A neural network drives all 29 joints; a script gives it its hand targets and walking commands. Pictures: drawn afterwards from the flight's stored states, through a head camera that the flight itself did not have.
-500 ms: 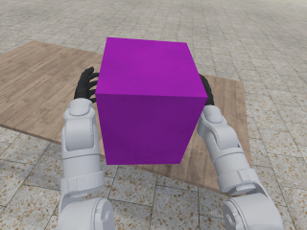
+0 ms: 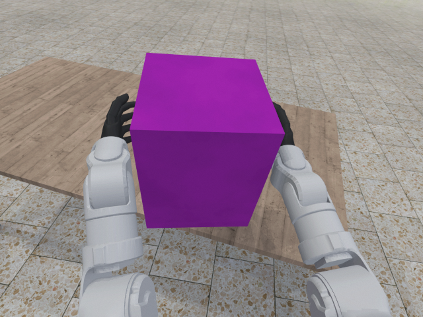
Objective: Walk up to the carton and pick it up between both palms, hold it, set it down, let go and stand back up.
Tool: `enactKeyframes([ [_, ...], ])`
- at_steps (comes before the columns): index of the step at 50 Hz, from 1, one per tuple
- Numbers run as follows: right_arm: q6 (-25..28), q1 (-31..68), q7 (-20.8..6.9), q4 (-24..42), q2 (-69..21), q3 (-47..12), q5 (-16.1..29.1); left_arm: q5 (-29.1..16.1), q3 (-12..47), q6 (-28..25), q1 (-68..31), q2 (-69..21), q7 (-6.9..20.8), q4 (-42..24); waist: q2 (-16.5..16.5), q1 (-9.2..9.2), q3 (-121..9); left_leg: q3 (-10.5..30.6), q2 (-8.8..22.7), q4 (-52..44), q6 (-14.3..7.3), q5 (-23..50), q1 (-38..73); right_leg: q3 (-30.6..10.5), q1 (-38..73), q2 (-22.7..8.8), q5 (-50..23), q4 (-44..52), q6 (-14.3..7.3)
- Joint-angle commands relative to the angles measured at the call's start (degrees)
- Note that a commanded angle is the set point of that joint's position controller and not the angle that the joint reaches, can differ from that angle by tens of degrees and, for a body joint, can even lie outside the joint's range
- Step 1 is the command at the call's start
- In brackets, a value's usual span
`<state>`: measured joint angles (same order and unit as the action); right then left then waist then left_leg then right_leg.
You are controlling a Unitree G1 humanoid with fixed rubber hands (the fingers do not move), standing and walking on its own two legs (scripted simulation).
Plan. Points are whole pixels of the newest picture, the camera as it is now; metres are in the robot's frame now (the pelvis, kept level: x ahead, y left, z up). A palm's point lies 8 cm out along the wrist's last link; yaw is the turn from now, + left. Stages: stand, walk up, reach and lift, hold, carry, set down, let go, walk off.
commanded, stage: hold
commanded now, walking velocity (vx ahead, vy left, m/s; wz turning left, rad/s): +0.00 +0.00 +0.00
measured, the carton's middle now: (200, 145) +0.39 +0.00 +0.16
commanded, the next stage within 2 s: set down in 0.72 s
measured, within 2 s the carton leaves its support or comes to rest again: neither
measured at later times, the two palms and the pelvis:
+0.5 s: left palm (113, 140) +0.36 +0.15 +0.20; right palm (280, 145) +0.36 -0.14 +0.18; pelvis +0.00 +0.00 +0.00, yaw +0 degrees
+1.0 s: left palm (127, 131) +0.38 +0.13 +0.21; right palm (289, 145) +0.36 -0.16 +0.18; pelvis +0.01 +0.00 +0.00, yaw +1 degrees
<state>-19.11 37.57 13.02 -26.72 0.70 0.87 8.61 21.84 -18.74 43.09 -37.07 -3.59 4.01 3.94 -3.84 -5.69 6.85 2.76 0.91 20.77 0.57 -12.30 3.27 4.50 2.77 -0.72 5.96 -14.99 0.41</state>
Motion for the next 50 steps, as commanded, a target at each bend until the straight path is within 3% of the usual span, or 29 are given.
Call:
enactKeyframes([
  [1,5.3,43.9,-6.6,18.9,-31.3,-19.7,3.2,-8.7,27.7,-2.9,-34.7,-29.6,7.6,-3.0,5.6,-0.75,-23.9,-4.7,-3.6,-4.3,0.5,13.5,-6.4,1.5,13.0,3.9,-5.9,-1.0,0.8],
  [3,5.7,44.9,-6.9,20.4,-32.4,-20.8,4.1,-8.7,27.9,-3.6,-34.7,-29.4,7.0,-3.9,5.1,0.05,-26.3,-4.5,-3.3,-4.1,0.2,15.5,-4.7,1.3,12.4,3.9,-7.6,-1.2,0.9],
  [6,5.7,44.2,-6.5,20.2,-31.8,-20.4,3.9,-9.4,28.7,-3.1,-34.6,-30.3,6.8,-3.6,6.0,-1.0,-25.4,-4.4,-3.4,-3.1,1.1,17.3,-3.1,1.4,10.6,4.2,-8.6,-0.9,0.4],
  [8,5.8,43.9,-6.4,21.6,-32.1,-21.2,4.2,-9.5,28.7,-3.3,-33.9,-30.3,6.6,-4.7,5.8,-0.67,-27.4,-4.1,-3.5,-2.3,1.4,19.7,-2.6,1.4,12.0,4.3,-10.3,-1.6,0.6],
  [12,5.1,43.0,-6.6,19.2,-31.7,-20.5,3.8,-7.9,26.6,-2.7,-31.7,-29.4,6.9,-1.2,3.8,0.48,-23.0,-4.5,-3.4,-4.1,0.4,15.0,-4.7,1.3,11.6,4.1,-6.7,-0.6,0.7],
  [13,5.1,43.8,-6.6,18.8,-31.5,-19.4,2.9,-7.6,26.4,-2.5,-32.7,-29.4,7.1,-0.5,3.9,-0.2,-22.6,-4.5,-3.1,-4.5,0.3,13.1,-5.2,1.3,11.2,4.0,-4.6,-0.6,0.4],
  [16,5.8,42.8,-6.6,19.9,-31.4,-20.3,4.1,-9.4,28.8,-2.7,-33.6,-29.7,7.1,-4.9,6.2,-0.62,-26.2,-4.8,-3.2,-3.6,0.7,15.5,-4.1,1.1,12.8,4.1,-7.2,-0.8,0.1],
  [22,5.5,43.9,-6.7,20.1,-32.3,-20.8,3.9,-8.9,27.3,-3.2,-33.6,-29.1,6.9,-2.9,3.8,0.58,-26.5,-4.6,-3.4,-4.6,0.0,13.8,-4.7,1.2,12.2,4.0,-6.8,-0.9,1.2],
  [23,5.6,44.2,-6.7,19.7,-31.6,-20.1,4.1,-9.1,27.8,-3.1,-34.6,-29.6,7.0,-3.4,5.2,-0.41,-26.6,-4.4,-3.2,-4.0,0.5,14.3,-4.0,1.0,12.5,3.9,-6.6,-1.0,0.5],
  [25,5.8,44.5,-6.8,20.5,-31.9,-20.7,4.2,-9.4,28.5,-3.2,-34.6,-29.9,6.8,-4.1,5.6,-0.16,-28.2,-4.1,-3.2,-3.3,0.5,15.3,-4.0,1.1,12.3,3.9,-6.6,-1.1,0.6],
  [28,5.5,44.4,-6.5,19.0,-31.7,-19.8,2.9,-8.5,27.0,-2.9,-33.7,-29.3,7.2,-1.3,3.8,-0.4,-23.6,-4.7,-3.6,-4.2,0.1,13.5,-5.7,1.2,11.6,3.7,-6.8,-0.4,0.9],
  [30,5.1,43.8,-6.4,17.0,-32.4,-18.9,2.7,-7.9,26.6,-2.9,-35.3,-29.2,7.5,-1.9,4.7,-0.51,-23.1,-5.0,-3.5,-5.4,0.2,9.5,-6.9,0.9,12.6,3.6,-4.4,-0.2,0.8],
  [32,5.2,43.0,-6.5,16.0,-31.6,-17.7,1.9,-7.6,26.1,-2.6,-34.9,-29.2,7.7,-1.0,5.2,-0.93,-23.1,-4.8,-3.2,-5.3,0.5,10.7,-6.7,1.4,12.6,3.5,-4.6,-0.7,0.5],
  [35,5.5,43.9,-6.6,19.3,-32.1,-20.2,3.4,-8.3,26.2,-2.7,-33.0,-29.3,7.8,-1.6,4.7,0.28,-25.4,-5.1,-3.7,-4.2,0.2,14.2,-5.3,0.9,14.1,3.5,-8.0,-1.1,1.3],
  [37,6.2,43.4,-6.4,20.3,-30.0,-18.0,4.3,-10.0,29.6,-3.2,-33.0,-30.0,7.4,-3.5,6.0,-1.57,-26.8,-5.0,-3.4,-3.7,0.9,15.5,-3.6,2.2,12.6,4.2,-10.2,-0.8,1.5],
  [40,7.0,42.3,-6.5,18.3,-29.5,-17.5,2.4,-9.8,30.0,-4.7,-33.8,-30.1,7.2,-3.4,5.9,-2.87,-26.3,-4.7,-3.2,-3.4,1.2,14.7,-2.3,2.7,10.1,4.2,-10.0,-0.1,1.3],
  [42,8.1,42.3,-7.1,17.7,-29.9,-16.9,1.4,-9.6,30.0,-6.0,-34.4,-30.2,7.4,-2.8,6.2,-2.73,-26.3,-4.6,-3.1,-3.8,1.2,13.4,-2.8,3.3,10.4,3.9,-9.2,-0.3,1.4],
  [45,11.3,42.0,-7.7,19.4,-28.6,-15.8,-0.4,-8.7,28.5,-8.5,-32.5,-29.9,7.2,-1.5,4.8,-2.18,-26.6,-4.0,-3.0,-4.1,1.2,14.8,-2.2,3.4,11.5,4.0,-11.4,-0.7,1.6],
  [48,14.9,41.3,-8.6,13.7,-26.8,-12.8,-3.8,-6.2,24.2,-11.1,-31.1,-27.9,7.8,4.5,3.7,-0.84,-21.0,-5.0,-3.1,-6.1,0.4,6.0,-4.1,4.1,9.3,3.4,-2.7,1.1,1.5],
  [50,18.0,41.9,-9.3,14.1,-26.4,-12.1,-5.5,-5.7,22.8,-13.0,-29.8,-27.8,7.9,6.7,1.9,-0.06,-20.5,-5.7,-2.8,-6.9,-0.4,3.2,-6.4,4.0,10.4,3.0,-1.9,1.2,1.9],
])
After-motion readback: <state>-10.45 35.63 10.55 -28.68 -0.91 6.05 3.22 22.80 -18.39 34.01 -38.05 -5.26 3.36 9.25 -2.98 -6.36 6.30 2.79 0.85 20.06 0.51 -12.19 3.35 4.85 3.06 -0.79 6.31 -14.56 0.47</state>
